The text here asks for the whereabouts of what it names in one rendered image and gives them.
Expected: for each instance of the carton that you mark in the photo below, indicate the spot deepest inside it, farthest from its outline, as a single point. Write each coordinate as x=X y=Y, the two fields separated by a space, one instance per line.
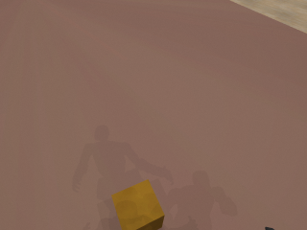
x=137 y=207

